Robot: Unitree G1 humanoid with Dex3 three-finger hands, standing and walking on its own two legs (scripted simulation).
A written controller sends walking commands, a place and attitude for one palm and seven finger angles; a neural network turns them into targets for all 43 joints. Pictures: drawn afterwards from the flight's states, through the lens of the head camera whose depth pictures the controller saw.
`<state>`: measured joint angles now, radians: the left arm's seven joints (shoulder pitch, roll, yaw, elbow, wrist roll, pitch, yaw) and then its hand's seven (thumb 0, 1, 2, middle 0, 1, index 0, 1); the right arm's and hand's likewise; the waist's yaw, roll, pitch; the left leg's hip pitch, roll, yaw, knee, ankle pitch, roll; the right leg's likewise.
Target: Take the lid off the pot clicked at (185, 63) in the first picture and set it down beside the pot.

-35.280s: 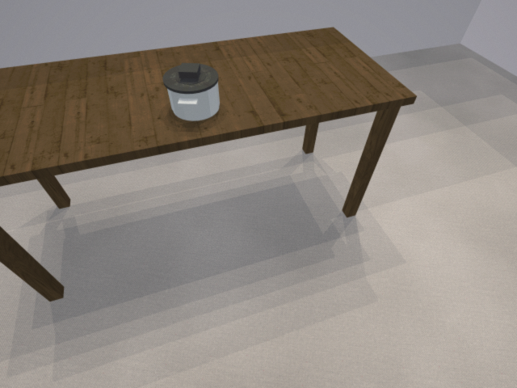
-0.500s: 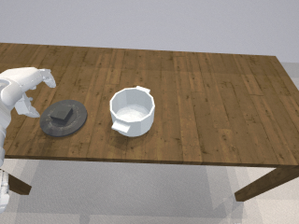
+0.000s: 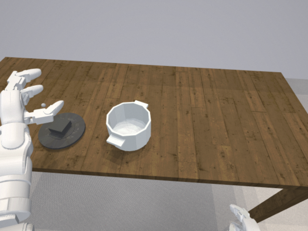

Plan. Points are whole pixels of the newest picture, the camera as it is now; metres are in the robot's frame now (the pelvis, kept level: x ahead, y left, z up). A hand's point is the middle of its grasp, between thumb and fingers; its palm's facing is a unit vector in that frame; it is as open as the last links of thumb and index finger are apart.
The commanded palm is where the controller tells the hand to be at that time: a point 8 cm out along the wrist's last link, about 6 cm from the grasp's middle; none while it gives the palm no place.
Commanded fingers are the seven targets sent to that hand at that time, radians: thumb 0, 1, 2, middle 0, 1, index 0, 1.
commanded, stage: draw the hand back to the body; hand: left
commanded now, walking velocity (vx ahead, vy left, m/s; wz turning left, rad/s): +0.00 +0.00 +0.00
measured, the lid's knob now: (60, 126) +0.45 +0.36 -0.06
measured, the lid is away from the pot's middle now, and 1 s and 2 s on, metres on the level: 0.25 0.25 0.25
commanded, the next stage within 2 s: step back with the hand held close in 1.36 s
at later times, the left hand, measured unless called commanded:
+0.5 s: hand (46, 130) +0.28 +0.25 +0.15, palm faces +0.47 -0.83 -0.31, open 8.0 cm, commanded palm +0.23 +0.28 +0.17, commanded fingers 0.00 0.90 0.90 -0.20 -0.30 -0.20 -0.30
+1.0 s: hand (35, 167) +0.20 +0.24 +0.15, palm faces +0.42 -0.84 -0.33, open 7.4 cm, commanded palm +0.15 +0.27 +0.17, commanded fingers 0.00 0.90 0.90 -0.20 -0.30 -0.20 -0.30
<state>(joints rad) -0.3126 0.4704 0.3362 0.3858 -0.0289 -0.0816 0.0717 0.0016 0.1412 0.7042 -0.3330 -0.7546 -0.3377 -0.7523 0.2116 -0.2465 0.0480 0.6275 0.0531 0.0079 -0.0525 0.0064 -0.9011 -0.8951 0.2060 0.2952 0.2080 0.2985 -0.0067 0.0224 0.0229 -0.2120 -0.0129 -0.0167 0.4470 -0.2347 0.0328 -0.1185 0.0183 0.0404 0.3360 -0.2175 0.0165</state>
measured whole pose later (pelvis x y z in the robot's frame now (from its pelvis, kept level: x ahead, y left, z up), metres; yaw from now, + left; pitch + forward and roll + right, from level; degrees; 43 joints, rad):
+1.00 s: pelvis -0.01 -0.02 +0.00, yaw +1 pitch -3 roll -1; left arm 0.38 0.34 0.30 -0.34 -0.09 -0.10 0.10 0.02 0.89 0.90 -0.20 -0.31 -0.21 -0.30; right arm 0.15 -0.22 0.04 0.65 0.03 -0.06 -0.07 0.01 -0.90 -0.90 0.20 0.30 0.21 0.30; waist 0.06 0.05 0.02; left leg -0.15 0.00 -0.04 0.45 -0.24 0.01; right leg -0.07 0.04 0.02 0.36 -0.24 -0.01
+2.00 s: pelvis -0.06 +0.02 -0.02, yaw +1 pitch +1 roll -3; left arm 0.68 0.46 0.42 -0.71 -0.06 -0.18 0.10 0.02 0.89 0.90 -0.21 -0.31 -0.22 -0.30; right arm 0.18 -0.20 -0.01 0.54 0.04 0.01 -0.06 0.01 -0.90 -0.90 0.20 0.29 0.21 0.30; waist 0.02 -0.01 0.06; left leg -0.42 -0.02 -0.02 0.64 -0.24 0.06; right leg -0.33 0.00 0.00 0.55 -0.26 0.04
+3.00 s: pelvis -0.22 +0.04 -0.02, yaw -1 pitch +0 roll -2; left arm 0.58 0.41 0.35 -0.62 -0.04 -0.21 0.08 0.01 0.89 0.90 -0.21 -0.31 -0.22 -0.30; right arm 0.24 -0.16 0.00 0.63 0.03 -0.01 -0.02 0.01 -0.90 -0.89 0.21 0.30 0.21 0.30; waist -0.02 -0.09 -0.06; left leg -0.57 -0.01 0.00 1.17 -0.50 0.00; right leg -0.31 -0.03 -0.03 0.63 -0.31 0.03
